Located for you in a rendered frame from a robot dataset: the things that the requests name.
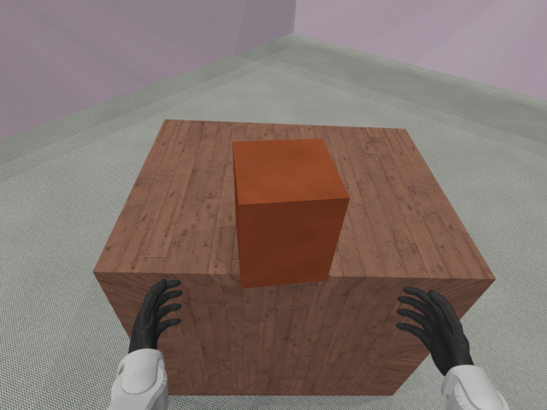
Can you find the robot right forearm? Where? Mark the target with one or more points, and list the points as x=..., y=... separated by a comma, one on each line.
x=468, y=387

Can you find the robot right hand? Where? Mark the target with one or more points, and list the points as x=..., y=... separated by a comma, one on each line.
x=443, y=335

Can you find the pedestal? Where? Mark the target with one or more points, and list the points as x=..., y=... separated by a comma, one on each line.
x=331, y=337

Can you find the robot left forearm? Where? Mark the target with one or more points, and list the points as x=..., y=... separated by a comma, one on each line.
x=141, y=383

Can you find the carton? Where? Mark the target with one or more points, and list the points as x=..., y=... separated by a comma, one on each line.
x=290, y=204

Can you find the robot left hand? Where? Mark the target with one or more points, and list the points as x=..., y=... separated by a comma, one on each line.
x=147, y=329

